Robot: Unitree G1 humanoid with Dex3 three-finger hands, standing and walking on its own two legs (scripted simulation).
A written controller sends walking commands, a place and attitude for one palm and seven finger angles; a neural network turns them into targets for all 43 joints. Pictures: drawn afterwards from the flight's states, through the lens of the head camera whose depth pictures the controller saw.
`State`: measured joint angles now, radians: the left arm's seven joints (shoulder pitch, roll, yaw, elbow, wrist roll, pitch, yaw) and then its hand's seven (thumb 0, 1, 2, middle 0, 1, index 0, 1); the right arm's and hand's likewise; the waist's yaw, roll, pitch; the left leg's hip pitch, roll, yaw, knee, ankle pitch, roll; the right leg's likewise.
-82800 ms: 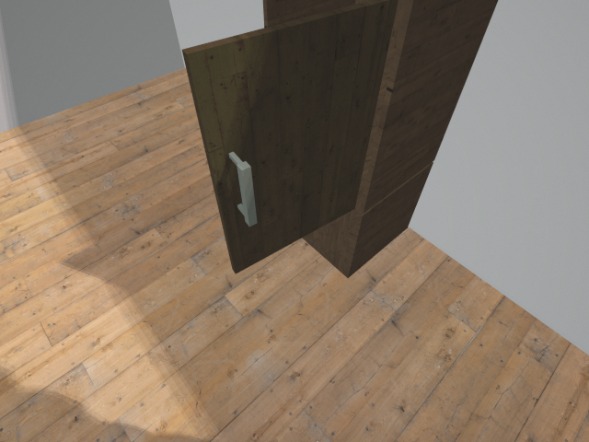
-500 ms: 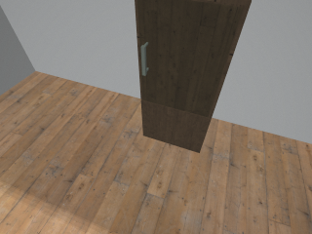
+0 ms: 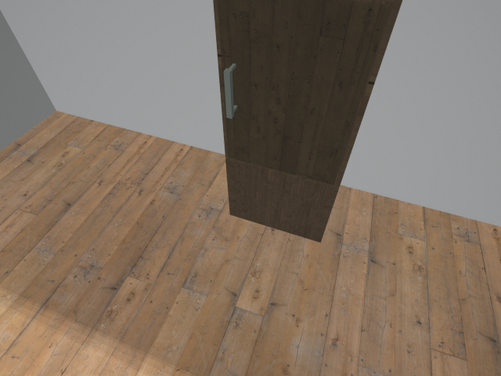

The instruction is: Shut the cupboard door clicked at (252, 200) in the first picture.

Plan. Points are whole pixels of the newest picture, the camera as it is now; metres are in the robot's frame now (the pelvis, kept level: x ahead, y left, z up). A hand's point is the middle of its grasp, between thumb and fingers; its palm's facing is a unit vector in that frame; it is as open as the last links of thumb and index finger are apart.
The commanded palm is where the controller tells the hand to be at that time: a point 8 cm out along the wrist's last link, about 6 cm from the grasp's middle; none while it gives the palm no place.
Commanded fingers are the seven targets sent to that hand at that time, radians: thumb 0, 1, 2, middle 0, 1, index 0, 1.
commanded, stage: look to check the result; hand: left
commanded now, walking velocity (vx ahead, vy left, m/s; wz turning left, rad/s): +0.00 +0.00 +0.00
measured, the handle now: (231, 91) +0.91 +0.11 -0.03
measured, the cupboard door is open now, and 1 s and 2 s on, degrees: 0 0 0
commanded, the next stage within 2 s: stand and wait in 0.02 s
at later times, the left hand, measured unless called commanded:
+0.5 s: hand out of the picture +0.01 +0.17 -0.17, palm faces +0.01 -0.98 -0.22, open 7.4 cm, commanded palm none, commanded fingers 0.00 0.90 0.90 -0.20 -0.30 -0.20 -0.30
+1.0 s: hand out of the picture +0.01 +0.17 -0.17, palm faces +0.02 -0.98 -0.22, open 7.4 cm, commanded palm none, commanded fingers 0.00 0.90 0.90 -0.20 -0.30 -0.20 -0.30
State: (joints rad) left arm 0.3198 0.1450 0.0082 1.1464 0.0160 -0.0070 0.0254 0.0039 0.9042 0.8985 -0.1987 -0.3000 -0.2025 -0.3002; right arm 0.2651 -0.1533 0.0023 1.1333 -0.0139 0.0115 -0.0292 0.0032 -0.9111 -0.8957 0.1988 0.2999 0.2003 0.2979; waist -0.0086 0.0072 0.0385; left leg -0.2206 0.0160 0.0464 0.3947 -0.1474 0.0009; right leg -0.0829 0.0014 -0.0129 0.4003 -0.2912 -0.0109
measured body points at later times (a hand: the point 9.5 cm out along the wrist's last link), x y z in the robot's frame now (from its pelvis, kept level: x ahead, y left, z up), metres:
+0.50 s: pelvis +0.01 -0.01 +0.00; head +0.02 -0.02 +0.45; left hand +0.01 +0.22 -0.15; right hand +0.02 -0.24 -0.16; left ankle +0.04 +0.12 -0.74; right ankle -0.05 -0.11 -0.74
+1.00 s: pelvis +0.02 -0.02 +0.00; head +0.03 -0.02 +0.45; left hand +0.01 +0.22 -0.15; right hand +0.03 -0.25 -0.16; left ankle +0.04 +0.12 -0.74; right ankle -0.05 -0.11 -0.74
